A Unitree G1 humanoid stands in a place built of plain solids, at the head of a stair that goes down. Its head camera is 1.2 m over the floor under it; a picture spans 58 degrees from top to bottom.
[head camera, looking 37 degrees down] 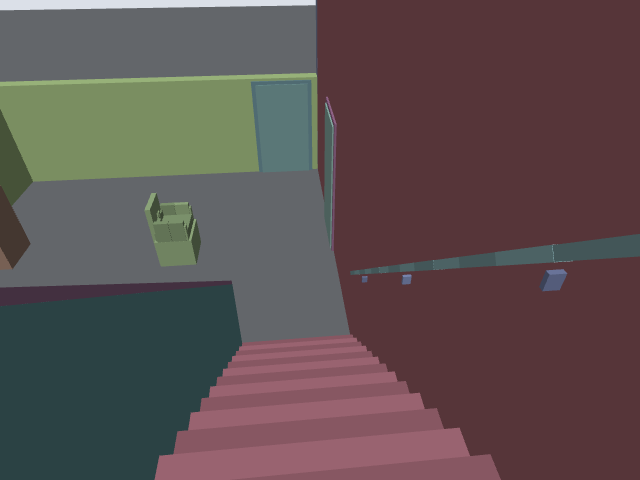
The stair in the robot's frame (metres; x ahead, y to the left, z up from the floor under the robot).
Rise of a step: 0.19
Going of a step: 0.21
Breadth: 1.28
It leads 5 degrees to the left of straight ahead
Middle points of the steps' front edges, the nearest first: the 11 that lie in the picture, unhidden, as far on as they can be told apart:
0.95 0.03 -0.58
1.16 0.05 -0.77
1.38 0.07 -0.96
1.59 0.09 -1.16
1.80 0.11 -1.35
2.02 0.13 -1.54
2.23 0.15 -1.74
2.44 0.17 -1.93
2.66 0.19 -2.12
2.87 0.21 -2.31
3.08 0.23 -2.51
